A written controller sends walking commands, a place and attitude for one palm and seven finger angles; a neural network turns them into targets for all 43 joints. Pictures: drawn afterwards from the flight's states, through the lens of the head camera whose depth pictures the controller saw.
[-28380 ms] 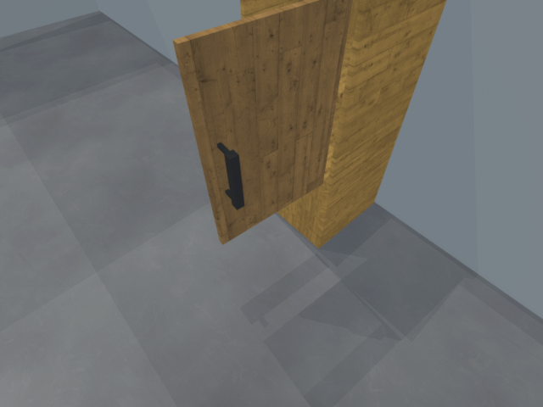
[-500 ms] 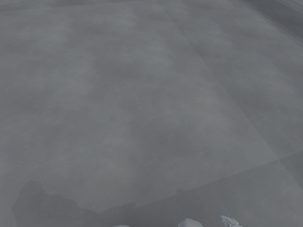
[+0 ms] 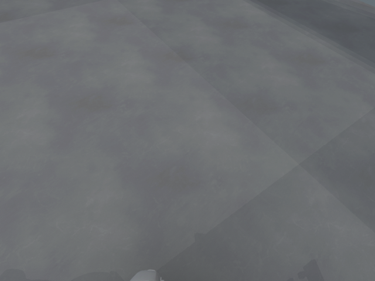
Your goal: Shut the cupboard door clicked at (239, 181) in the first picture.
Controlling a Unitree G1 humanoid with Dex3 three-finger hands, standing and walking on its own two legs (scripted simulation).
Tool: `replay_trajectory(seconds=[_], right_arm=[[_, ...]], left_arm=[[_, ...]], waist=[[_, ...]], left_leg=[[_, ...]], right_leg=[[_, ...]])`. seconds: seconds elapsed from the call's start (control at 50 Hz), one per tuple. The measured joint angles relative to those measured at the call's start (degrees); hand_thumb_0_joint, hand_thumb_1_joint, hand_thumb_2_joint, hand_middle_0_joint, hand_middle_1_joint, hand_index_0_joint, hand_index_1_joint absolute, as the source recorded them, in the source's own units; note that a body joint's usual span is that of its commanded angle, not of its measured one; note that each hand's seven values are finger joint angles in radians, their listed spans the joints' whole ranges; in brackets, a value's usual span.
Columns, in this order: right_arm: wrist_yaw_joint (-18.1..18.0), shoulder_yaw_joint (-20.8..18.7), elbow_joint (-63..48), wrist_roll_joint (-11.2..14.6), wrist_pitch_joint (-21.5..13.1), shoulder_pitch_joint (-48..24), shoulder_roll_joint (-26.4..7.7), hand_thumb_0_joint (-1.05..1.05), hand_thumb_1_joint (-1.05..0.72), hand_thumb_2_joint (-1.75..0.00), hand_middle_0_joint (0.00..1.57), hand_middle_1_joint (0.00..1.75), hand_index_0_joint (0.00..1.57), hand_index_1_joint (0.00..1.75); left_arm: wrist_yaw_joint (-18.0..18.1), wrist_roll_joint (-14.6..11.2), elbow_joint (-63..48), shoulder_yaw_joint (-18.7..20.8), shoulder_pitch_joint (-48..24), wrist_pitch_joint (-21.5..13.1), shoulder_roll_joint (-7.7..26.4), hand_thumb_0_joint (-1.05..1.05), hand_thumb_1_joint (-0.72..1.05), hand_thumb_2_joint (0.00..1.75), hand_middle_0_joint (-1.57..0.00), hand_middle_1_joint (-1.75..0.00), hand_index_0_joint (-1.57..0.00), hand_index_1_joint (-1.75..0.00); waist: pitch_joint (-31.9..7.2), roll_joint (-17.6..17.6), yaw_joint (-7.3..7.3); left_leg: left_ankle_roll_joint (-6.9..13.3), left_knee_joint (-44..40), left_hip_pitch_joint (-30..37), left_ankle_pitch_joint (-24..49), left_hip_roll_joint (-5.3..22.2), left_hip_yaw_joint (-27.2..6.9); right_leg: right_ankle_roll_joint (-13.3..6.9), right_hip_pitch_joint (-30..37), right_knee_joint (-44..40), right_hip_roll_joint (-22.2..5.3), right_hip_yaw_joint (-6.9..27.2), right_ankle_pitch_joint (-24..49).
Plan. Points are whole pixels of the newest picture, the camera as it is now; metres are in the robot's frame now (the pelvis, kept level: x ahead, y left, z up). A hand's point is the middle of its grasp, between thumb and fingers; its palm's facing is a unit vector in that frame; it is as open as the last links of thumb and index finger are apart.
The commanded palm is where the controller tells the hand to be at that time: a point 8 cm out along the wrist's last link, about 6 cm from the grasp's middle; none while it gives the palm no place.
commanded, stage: turn to face it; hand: left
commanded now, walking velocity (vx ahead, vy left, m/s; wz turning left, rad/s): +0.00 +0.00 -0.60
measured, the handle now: out of the picture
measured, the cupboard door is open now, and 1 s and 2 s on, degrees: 64 64 64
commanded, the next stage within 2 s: none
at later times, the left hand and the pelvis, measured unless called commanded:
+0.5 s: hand (123, 252) +0.19 +0.17 -0.15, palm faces -0.31 -0.92 -0.26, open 7.4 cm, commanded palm none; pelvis +0.00 +0.01 -0.01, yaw -19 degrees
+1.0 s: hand (127, 253) +0.20 +0.17 -0.18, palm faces -0.51 -0.84 -0.19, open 7.4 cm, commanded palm none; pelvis +0.03 +0.03 +0.00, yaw -35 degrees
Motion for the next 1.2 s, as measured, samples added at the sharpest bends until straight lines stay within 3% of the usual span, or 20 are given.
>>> replay_trajectory(seconds=[0.06, 0.1, 0.16, 0.24, 0.38, 0.46, 0.5, 0.52, 0.58, 0.62, 0.66, 0.78, 0.84, 0.88, 0.92, 0.96, 1.04, 1.12, 1.2], right_arm=[[-0.01, 0.48, -1.19, 0.18, -0.95, -0.31, 0.50, 0.01, -0.91, -0.90, 0.20, 0.30, 0.20, 0.30], [-0.13, 0.95, -1.69, -0.24, -2.07, -0.14, 0.98, 0.01, -0.91, -0.90, 0.20, 0.30, 0.20, 0.30], [-0.11, 2.10, -2.41, -1.09, -2.42, 0.48, 2.02, 0.01, -0.91, -0.90, 0.20, 0.30, 0.20, 0.30], [-0.19, 2.80, -2.61, -1.48, -2.18, 2.12, 2.48, 0.01, -0.91, -0.90, 0.20, 0.30, 0.21, 0.30], [0.34, 2.03, -1.57, -1.42, -2.02, 4.03, 1.59, 0.01, -0.90, -0.90, 0.20, 0.30, 0.21, 0.30], [0.75, 1.10, -0.92, -1.37, -1.80, 5.14, 0.15, 0.01, -0.90, -0.90, 0.20, 0.30, 0.21, 0.30], [0.99, 0.64, -0.76, -1.03, -1.52, 6.23, -0.67, 0.01, -0.90, -0.90, 0.20, 0.30, 0.21, 0.30], [1.04, 0.35, -0.49, -0.83, -1.13, 6.30, -1.24, 0.01, -0.90, -0.90, 0.20, 0.30, 0.21, 0.30], [0.46, -0.23, 0.02, -0.60, 0.90, 5.24, -2.86, 0.01, -0.91, -0.90, 0.20, 0.30, 0.20, 0.30], [0.39, -0.31, 0.01, -0.58, 1.25, 4.41, -2.99, 0.01, -0.91, -0.90, 0.20, 0.30, 0.20, 0.30], [0.65, -0.25, -0.54, -0.62, 1.09, 3.54, -2.66, 0.01, -0.91, -0.90, 0.20, 0.30, 0.20, 0.30], [0.95, 0.09, -2.27, -0.51, 0.46, 1.59, -1.24, 0.01, -0.91, -0.90, 0.20, 0.30, 0.20, 0.30], [0.74, 0.44, -2.78, -0.17, -0.01, 0.71, -0.50, 0.01, -0.91, -0.90, 0.20, 0.30, 0.20, 0.30], [0.55, 0.84, -3.18, 0.06, -0.78, 0.39, -0.05, 0.01, -0.91, -0.90, 0.20, 0.30, 0.20, 0.30], [0.32, 1.34, -3.36, -0.20, -1.86, 0.28, 0.66, 0.01, -0.91, -0.90, 0.20, 0.30, 0.20, 0.30], [0.29, 2.17, -3.82, -0.73, -2.17, 0.35, 1.43, 0.01, -0.91, -0.90, 0.20, 0.30, 0.20, 0.30], [-0.09, 3.00, -4.17, -1.32, -2.32, 1.69, 2.34, 0.01, -0.91, -0.90, 0.20, 0.30, 0.21, 0.30], [-0.05, 2.92, -3.39, -1.26, -2.24, 2.85, 2.37, 0.01, -0.90, -0.90, 0.20, 0.30, 0.21, 0.30], [0.21, 2.27, -2.27, -1.30, -2.12, 4.05, 1.86, 0.01, -0.90, -0.90, 0.20, 0.30, 0.21, 0.30]], left_arm=[[-0.14, -0.17, 0.04, 0.51, -0.41, 0.74, 1.27, 0.00, 0.90, 0.90, -0.20, -0.30, -0.20, -0.30], [-0.26, -0.67, -0.02, 0.80, -1.15, 1.44, 2.31, 0.00, 0.90, 0.90, -0.20, -0.30, -0.20, -0.30], [-0.70, -0.54, -0.45, 1.23, -2.84, 2.16, 3.80, 0.00, 0.90, 0.90, -0.20, -0.30, -0.20, -0.30], [-1.74, -0.42, -2.02, 1.69, -5.07, 2.38, 4.91, 0.00, 0.91, 0.90, -0.20, -0.30, -0.20, -0.30], [-2.47, -0.34, -4.14, 1.41, -7.63, 2.72, 4.93, 0.00, 0.91, 0.90, -0.20, -0.30, -0.19, -0.30], [-2.60, -0.34, -4.64, 0.59, -8.51, 2.31, 3.94, 0.00, 0.91, 0.90, -0.20, -0.30, -0.19, -0.30], [-2.72, -0.29, -5.34, 0.03, -8.26, 1.48, 3.76, 0.00, 0.91, 0.90, -0.20, -0.30, -0.19, -0.30], [-2.47, -0.09, -5.35, -0.11, -8.23, 0.71, 3.41, 0.00, 0.91, 0.90, -0.20, -0.30, -0.19, -0.30], [-1.59, -0.29, -5.12, -1.12, -7.70, -0.10, 1.55, 0.00, 0.91, 0.90, -0.20, -0.30, -0.20, -0.30], [-1.07, -0.43, -4.98, -1.37, -6.69, -0.02, 0.89, 0.00, 0.90, 0.90, -0.20, -0.30, -0.20, -0.30], [-0.81, -0.48, -4.57, -1.45, -5.78, 0.14, 0.66, 0.00, 0.90, 0.90, -0.20, -0.30, -0.20, -0.30], [-0.93, -0.19, -3.24, -1.53, -3.64, 0.34, 0.64, 0.00, 0.90, 0.90, -0.20, -0.30, -0.20, -0.30], [-0.99, -0.06, -2.73, -1.18, -2.85, 0.55, 0.94, 0.00, 0.90, 0.90, -0.21, -0.30, -0.20, -0.30], [-0.92, -0.24, -2.34, -0.81, -2.36, 0.89, 1.36, 0.00, 0.90, 0.90, -0.21, -0.30, -0.20, -0.30], [-0.89, -0.76, -1.90, -0.32, -2.33, 1.56, 2.19, 0.00, 0.90, 0.90, -0.21, -0.30, -0.20, -0.30], [-0.99, -0.72, -1.56, 0.07, -2.68, 2.18, 3.06, 0.00, 0.90, 0.90, -0.20, -0.30, -0.20, -0.30], [-1.91, -0.39, -1.52, 0.95, -3.55, 2.55, 4.23, 0.01, 0.90, 0.90, -0.20, -0.30, -0.20, -0.30], [-2.41, -0.44, -2.34, 1.38, -4.67, 2.81, 4.78, 0.00, 0.91, 0.90, -0.20, -0.30, -0.20, -0.30], [-2.63, -0.32, -2.79, 1.38, -6.04, 3.05, 4.69, 0.00, 0.91, 0.90, -0.20, -0.30, -0.19, -0.30]], waist=[[-0.47, -0.63, -0.12], [-0.82, -1.17, -0.34], [-0.24, -1.38, -0.24], [0.06, 0.00, -0.69], [0.33, 1.46, -1.67], [0.44, 2.80, -2.83], [-0.17, 2.84, -3.02], [-0.35, 3.17, -2.83], [0.25, 4.81, -3.02], [0.31, 4.41, -2.84], [0.42, 3.57, -2.77], [0.10, 1.53, -1.84], [-0.28, 0.53, -0.88], [-0.69, -0.09, -0.52], [-0.97, -1.13, -0.41], [-0.38, -1.67, -0.04], [0.03, -0.77, -0.31], [0.14, 0.13, -0.44], [0.19, 0.94, -1.18]], left_leg=[[0.27, -11.23, 4.36, 5.93, -0.30, -0.09], [2.60, -14.10, 5.50, 8.95, -0.11, 0.75], [4.93, -13.65, 6.83, 7.80, 1.20, 3.07], [5.02, -17.47, 9.52, 9.31, 3.28, 4.90], [4.27, -19.00, 11.32, 9.39, 5.66, 10.01], [3.07, -15.81, 10.80, 7.39, 7.37, 12.57], [2.06, -11.92, 9.53, 5.24, 8.09, 13.69], [1.34, -7.76, 7.80, 1.63, 8.24, 12.87], [0.42, 9.03, 0.88, -5.22, 5.60, 5.61], [-0.21, 15.76, -2.68, -3.07, 4.11, 3.63], [-0.78, 17.37, -4.80, 0.07, 3.50, 2.61], [-1.33, 7.79, -3.92, 2.01, 2.26, 0.54], [-0.96, -0.87, -0.44, 1.41, 1.06, 0.42], [-0.61, -9.56, 3.39, 5.11, 0.28, 0.67], [2.20, -13.37, 5.04, 8.08, 0.10, 1.70], [4.75, -12.68, 5.83, 7.36, 0.88, 3.41], [5.54, -16.24, 8.96, 8.34, 3.06, 5.46], [5.33, -18.92, 10.98, 9.39, 4.56, 8.00], [4.88, -18.98, 11.77, 9.03, 5.75, 10.68]], right_leg=[[1.18, -1.35, 2.98, 0.67, 1.95, -1.55], [1.60, -3.96, 8.92, 1.03, 2.45, -6.82], [2.06, -9.44, 25.41, 0.96, -0.85, -14.75], [3.22, -12.90, 35.09, -0.77, -4.87, -12.87], [3.68, -10.51, 26.19, -3.82, -7.15, -9.46], [2.53, -5.54, 15.51, -3.53, -8.70, -7.75], [1.32, -1.33, 6.45, -3.48, -9.17, -1.25], [0.67, -1.08, 5.54, -3.14, -8.76, -2.97], [-0.35, -1.89, 6.93, -1.93, -7.66, -4.20], [-0.36, -1.28, 4.76, -1.63, -6.39, -2.53], [-0.52, -0.71, 2.55, -1.31, -5.12, -1.01], [-0.26, -0.75, 0.33, -0.10, -1.72, 0.54], [0.45, -1.69, 1.51, 0.45, 0.25, 0.03], [1.30, -2.80, 3.43, 0.93, 1.63, -0.91], [1.79, -5.23, 8.80, 1.22, 2.42, -5.81], [2.07, -8.87, 20.13, 1.27, 0.44, -12.93], [3.32, -13.51, 35.68, -0.13, -3.98, -13.03], [4.20, -14.08, 36.41, -2.44, -5.59, -9.94], [4.16, -11.88, 29.60, -4.07, -6.67, -9.10]])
